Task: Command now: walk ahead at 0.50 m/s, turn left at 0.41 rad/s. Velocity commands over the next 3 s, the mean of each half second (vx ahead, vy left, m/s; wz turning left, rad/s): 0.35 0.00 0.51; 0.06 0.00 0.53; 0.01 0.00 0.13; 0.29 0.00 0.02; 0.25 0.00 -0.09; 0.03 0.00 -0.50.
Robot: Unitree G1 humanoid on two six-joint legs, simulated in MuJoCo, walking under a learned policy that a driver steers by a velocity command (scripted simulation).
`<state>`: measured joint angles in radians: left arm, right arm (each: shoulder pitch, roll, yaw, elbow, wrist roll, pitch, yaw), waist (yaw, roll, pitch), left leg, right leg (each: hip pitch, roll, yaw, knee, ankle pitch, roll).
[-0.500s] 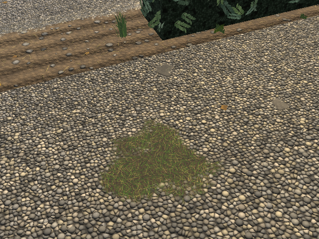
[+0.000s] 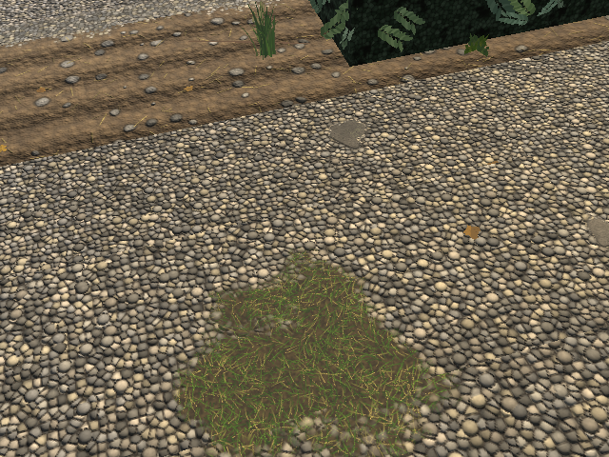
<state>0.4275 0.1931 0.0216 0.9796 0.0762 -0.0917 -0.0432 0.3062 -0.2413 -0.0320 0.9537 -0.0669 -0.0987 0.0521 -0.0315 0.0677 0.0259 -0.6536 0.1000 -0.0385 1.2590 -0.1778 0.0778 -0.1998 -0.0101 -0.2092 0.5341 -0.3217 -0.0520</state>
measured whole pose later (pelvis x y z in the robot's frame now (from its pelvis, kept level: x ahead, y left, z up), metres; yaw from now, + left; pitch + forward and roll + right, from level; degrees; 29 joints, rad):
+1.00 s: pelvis +0.35 +0.04 +0.02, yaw +34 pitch +1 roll +1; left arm 0.19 0.29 0.06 0.73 0.02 -0.11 0.02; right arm 0.18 -0.32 -0.07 0.73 -0.07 -0.06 0.01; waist 0.03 0.00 0.03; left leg -0.47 -0.06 -0.09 1.04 -0.48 -0.08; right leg -0.17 0.01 -0.04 0.25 -0.11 -0.06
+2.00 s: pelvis +0.42 +0.12 +0.00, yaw +36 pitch +0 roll +0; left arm 0.19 0.25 0.04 0.68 0.08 -0.09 -0.04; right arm 0.48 -0.23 -0.01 0.79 -0.06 -0.10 0.01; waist -0.07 0.00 0.02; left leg 0.05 0.00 0.03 0.35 -0.41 0.02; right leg -0.49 -0.03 -0.03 0.92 -0.41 -0.05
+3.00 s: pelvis +0.67 +0.34 -0.12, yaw +14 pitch +2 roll +0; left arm 0.21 0.23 0.04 0.78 0.05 0.01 -0.09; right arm 0.33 -0.21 -0.09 0.81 -0.07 -0.10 -0.07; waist -0.06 -0.02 0.04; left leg -0.10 0.07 0.37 0.19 -0.13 0.05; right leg -0.51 -0.10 -0.05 0.74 -0.19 0.03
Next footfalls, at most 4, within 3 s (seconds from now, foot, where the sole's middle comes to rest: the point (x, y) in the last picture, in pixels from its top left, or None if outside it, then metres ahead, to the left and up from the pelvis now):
0.32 left None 0.32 0.17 -0.77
0.84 right None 0.44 -0.01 -0.77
1.18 left None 0.28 0.17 -0.77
2.08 right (279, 421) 0.60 0.10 -0.77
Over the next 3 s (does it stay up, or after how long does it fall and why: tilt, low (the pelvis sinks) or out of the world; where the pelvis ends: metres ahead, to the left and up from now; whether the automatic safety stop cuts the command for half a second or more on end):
stays up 0.67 0.34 -0.12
